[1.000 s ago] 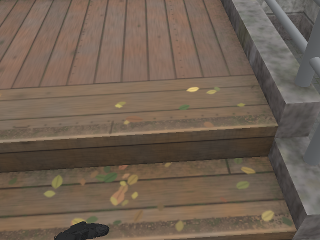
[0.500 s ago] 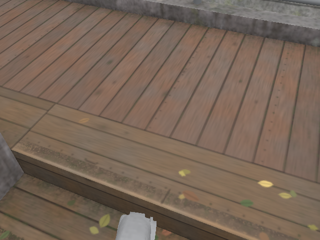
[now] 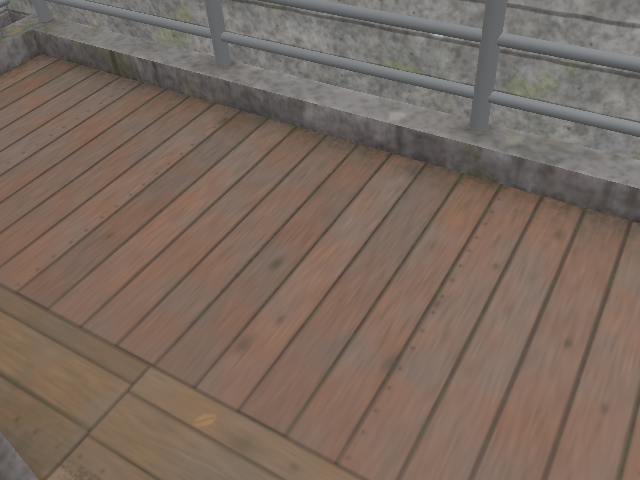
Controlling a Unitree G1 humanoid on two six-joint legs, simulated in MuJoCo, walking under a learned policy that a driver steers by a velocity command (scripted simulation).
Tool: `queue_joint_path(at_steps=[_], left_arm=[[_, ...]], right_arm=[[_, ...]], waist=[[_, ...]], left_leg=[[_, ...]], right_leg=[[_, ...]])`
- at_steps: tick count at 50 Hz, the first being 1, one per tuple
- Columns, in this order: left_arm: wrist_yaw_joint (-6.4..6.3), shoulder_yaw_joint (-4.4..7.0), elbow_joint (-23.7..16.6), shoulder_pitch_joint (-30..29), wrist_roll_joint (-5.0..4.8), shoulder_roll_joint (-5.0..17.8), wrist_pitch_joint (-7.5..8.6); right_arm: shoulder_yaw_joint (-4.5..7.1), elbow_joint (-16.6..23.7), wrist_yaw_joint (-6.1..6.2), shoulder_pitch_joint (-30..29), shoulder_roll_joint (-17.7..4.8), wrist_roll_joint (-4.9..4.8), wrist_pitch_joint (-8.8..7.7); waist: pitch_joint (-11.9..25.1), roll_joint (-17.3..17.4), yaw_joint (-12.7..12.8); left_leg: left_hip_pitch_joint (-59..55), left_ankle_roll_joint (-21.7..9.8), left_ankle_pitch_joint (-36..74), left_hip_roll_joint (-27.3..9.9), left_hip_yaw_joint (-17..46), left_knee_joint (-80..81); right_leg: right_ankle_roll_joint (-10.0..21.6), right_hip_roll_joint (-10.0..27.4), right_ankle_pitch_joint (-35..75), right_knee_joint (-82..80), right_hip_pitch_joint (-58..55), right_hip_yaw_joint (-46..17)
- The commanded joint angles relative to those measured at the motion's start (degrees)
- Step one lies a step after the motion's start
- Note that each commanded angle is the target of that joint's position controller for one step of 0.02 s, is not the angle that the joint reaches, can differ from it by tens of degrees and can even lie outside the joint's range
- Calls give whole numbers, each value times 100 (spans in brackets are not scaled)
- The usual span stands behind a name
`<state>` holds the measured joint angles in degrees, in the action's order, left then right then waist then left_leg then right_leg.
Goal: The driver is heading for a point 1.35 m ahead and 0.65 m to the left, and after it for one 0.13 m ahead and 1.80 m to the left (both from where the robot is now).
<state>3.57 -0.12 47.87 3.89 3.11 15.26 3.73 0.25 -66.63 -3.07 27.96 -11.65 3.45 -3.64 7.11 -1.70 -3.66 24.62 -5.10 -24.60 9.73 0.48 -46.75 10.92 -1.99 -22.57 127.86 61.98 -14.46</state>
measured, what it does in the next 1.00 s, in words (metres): climbs, turning left: right foot 0.16 m higher, then left foot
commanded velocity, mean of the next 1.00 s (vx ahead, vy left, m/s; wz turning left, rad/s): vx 0.50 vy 0.00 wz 0.32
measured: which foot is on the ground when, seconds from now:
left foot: down 0.00-0.20, up 0.22-0.72, down 0.74-1.00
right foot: up 0.00-0.16, down 0.18-0.78, up 0.80-1.00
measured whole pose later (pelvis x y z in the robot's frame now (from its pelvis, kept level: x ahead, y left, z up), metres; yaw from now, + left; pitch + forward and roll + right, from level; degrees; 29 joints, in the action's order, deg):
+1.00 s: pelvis +0.53 +0.02 +0.21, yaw +23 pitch +2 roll +0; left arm -1.4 3.1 49.9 4.8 -0.1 13.3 7.7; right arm 3.2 -55.0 -0.7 24.6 -9.5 -0.2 -4.5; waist 2.3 -0.5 -2.1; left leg 9.3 -4.4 -12.8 4.6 3.6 -20.2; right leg 0.1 5.0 -10.2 52.3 38.5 -3.8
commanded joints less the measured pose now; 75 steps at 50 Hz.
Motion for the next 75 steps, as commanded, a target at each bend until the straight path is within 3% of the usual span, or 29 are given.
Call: queue_joint_path(at_steps=[1, 2, 3, 5, 7, 8, 9, 10, 11, 12, 13, 15, 19, 26, 33, 37, 38, 39, 41, 43, 46, 47, 53, 59, 60, 61, 62, 65, 75], left_arm=[[-191, -335, -824, -700, -98, -516, 5], [-252, -362, -1220, -1025, -164, -451, 54], [-256, -329, -1484, -1308, -234, -264, 72], [-105, -451, -1687, -1334, -182, -536, -108], [-1, -328, -1390, -1124, 84, -29, -405], [-30, -248, -1289, -1115, 124, 146, -423], [-161, -65, -985, -259, -72, 400, -343], [-139, 63, -563, 895, -100, 692, -217], [-126, 149, -33, 2130, 70, 908, -157], [-181, 120, 132, 2318, 94, 790, -45], [-203, 116, 270, 1883, -13, 690, 130], [-331, 13, 506, 1050, -1, -126, 50], [-522, -181, 880, 481, -60, -888, 219], [-357, -112, 842, 965, 156, -72, 378], [-154, 167, 1240, 2369, -14, 393, 432], [-245, 286, 990, 2146, -33, 383, 355], [-287, 126, 774, 2392, 0, -223, 443], [-222, 151, 607, 1728, 57, 17, 483], [-176, 291, 268, 555, -69, 210, 512], [-320, 321, 277, 762, 132, 53, 461], [-340, 226, 9, 492, 205, -412, 300], [-553, 479, -94, 133, -570, 390, 442], [-472, 330, -357, -1024, -432, -76, 451], [-528, 574, -301, -38, -420, 728, 496], [-478, 659, -138, 956, -351, 1054, 510], [-493, 710, -40, 1593, -194, 1316, 448], [-447, 622, -100, 1452, -291, 980, 414], [-475, 439, -288, 472, -263, 367, 283], [-453, 578, 129, 769, -245, 623, 240]], right_arm=[[-248, 126, 42, -526, 501, 346, -289], [-213, 96, 15, -471, 127, 524, -378], [-115, 537, 20, -845, -325, 380, -509], [53, 1153, 34, -1501, -1077, -272, -602], [289, 1167, 69, -900, -1584, -592, -658], [313, 998, -35, -150, -1375, -559, -632], [360, 707, -274, 462, -1104, -235, -542], [241, 586, -320, 1247, -227, 155, -517], [103, 910, -424, 785, 203, 269, -435], [198, 1144, -434, -209, -90, -9, -336], [232, 1153, -262, -526, -100, -98, -305], [144, 1317, -124, -1025, -106, -19, -272], [9, 1605, -11, -1686, -157, -14, -156], [165, 2110, -361, -2371, -551, 170, -251], [250, 2921, 1, -3893, -399, -11, -36], [477, 2463, 73, -2534, -724, -181, -320], [502, 2236, 137, -1581, -880, -209, -317], [593, 1901, 215, 22, -1011, 4, -255], [739, 1584, 186, -105, -1172, 42, -381], [426, 1536, 126, -725, -205, -115, -413], [290, 1676, 127, -1125, 60, -94, -450], [477, 1920, 202, -1667, -792, -511, -322], [545, 1799, 386, -605, -836, -538, -111], [581, 1935, 472, -569, -686, -474, -20], [519, 2170, 453, -810, -486, -406, -45], [451, 2342, 435, -21, -121, -559, -82], [468, 2331, 444, 172, -514, -600, -82], [608, 2514, 462, -927, -842, -479, -9], [542, 3058, 384, -1880, -584, -493, 226]], waist=[[-1045, 105, 580], [-896, -476, 626], [-634, -116, 701], [-258, 65, 1298], [-415, 633, 1057], [-221, 889, 722], [440, 1431, 632], [1826, -42, 483], [2071, -1644, 1131], [969, -1891, 1446], [-169, -1310, 1203], [27, -168, 684], [101, 184, 163], [-360, 118, 390], [-1085, -490, 1134], [6, 141, 561], [1203, 878, 367], [1111, 982, -523], [-568, 613, -489], [-621, 585, 93], [-680, 596, 514], [-954, 168, 637], [-844, 603, 171], [-322, 836, 720], [464, 380, 1188], [1430, -1553, 888], [1639, -1996, 791], [39, -313, 689], [-559, -159, 515]], left_leg=[[864, -849, 861, -1388, 1904, 2782], [1311, -467, 608, -1035, 1515, 2769], [2470, -433, 1093, -640, 1076, 3109], [4798, -748, 3072, -760, 1020, 3991], [1436, -897, 5712, -1257, 1016, 3254], [-572, -998, 7211, -1647, 1127, 2775], [-1880, -907, 8617, -1805, 1025, 1565], [-838, -529, 7579, -1462, 881, -364], [1871, -281, 1688, -329, 1310, -2455], [3258, -371, 1518, -323, 1878, -4168], [3965, -322, 1924, -389, 1554, -4585], [3741, -436, 2074, -590, 1295, -5077], [3738, -299, 1846, -959, 1036, -4456], [2082, 42, 3037, -1502, 86, -1719], [1943, -47, 1451, -1279, -401, 1296], [-1232, -492, 2162, -778, -479, 1918], [-3771, -1304, 2498, -1562, 751, 1340], [-5087, -1886, 1770, -2302, 2687, 2384], [-4011, -1438, 1100, -2511, 3135, 3251], [-2938, -1156, 732, -2211, 2346, 3378], [-1578, -1083, 1495, -1955, 1833, 3629], [-867, -1072, 2311, -2104, 1962, 3625], [-184, -735, 1736, -1567, 1431, 3375], [-1075, -323, 2002, -1425, 1932, 1773], [-591, -193, 1976, -1113, 1612, 279], [1284, 218, -71, -353, 888, -1710], [2021, 239, -693, -733, 967, -2881], [1990, 257, 635, -1350, 659, -2995], [2009, 407, 2024, -1698, 538, -1094]], right_leg=[[285, 143, -1108, 817, 1544, 590], [73, 493, -202, -1274, 796, 785], [-384, 692, 632, -2710, -1001, 1279], [-1403, 657, 1834, -3784, -4997, 1973], [-1471, 65, 828, -5397, -3289, 2469], [-1263, -190, 207, -6646, -2581, 2636], [-853, -211, 394, -6953, -2874, 1966], [379, 451, 2730, -6911, -5046, 175], [1325, 1650, 488, -9277, -6636, -3081], [775, 1550, -2892, -10052, -5984, -3642], [572, 1468, -2786, -9918, -5156, -2939], [511, 1553, -1483, -9932, -4530, -2206], [234, 1334, -305, -10538, -3990, -940], [17, 1040, 1164, -11230, -3851, 944], [421, 1938, 2859, -11323, -6674, 669], [-28, 1381, 5019, -9725, -6404, 1853], [-583, 892, 3985, -8452, -4449, 2074], [-873, 83, 1400, -7133, -2698, 1843], [-754, 374, 181, -5533, -892, 856], [-515, 688, 692, -5718, -1337, 807], [-643, 682, 1025, -6432, -2133, 1077], [-1027, 711, 862, -6924, -2130, 1207], [-1352, 169, 2839, -9391, -3534, 1347], [-1004, 387, 1765, -10179, -4939, 946], [-739, 1071, 1844, -9938, -6292, 441], [130, 2398, 969, -10427, -8341, -1832], [382, 2760, -169, -10857, -8403, -3215], [-117, 2018, 806, -11162, -6136, -942], [-30, 1793, 2204, -11928, -5578, 1189]])
Velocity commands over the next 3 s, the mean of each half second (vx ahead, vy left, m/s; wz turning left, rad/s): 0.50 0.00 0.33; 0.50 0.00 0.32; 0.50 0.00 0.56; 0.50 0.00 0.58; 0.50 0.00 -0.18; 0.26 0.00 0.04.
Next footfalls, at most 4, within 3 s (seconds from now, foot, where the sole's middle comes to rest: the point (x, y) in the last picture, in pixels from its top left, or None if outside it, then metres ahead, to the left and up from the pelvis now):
0.18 right None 0.32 -0.17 -0.57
0.74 left None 0.51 0.10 -0.57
1.20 right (317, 324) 0.87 0.01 -0.57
1.76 left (153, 344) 0.86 0.37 -0.57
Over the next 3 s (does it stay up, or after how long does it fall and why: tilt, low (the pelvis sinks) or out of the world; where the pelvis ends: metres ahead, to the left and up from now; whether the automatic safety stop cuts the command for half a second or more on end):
stays up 1.23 0.68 0.20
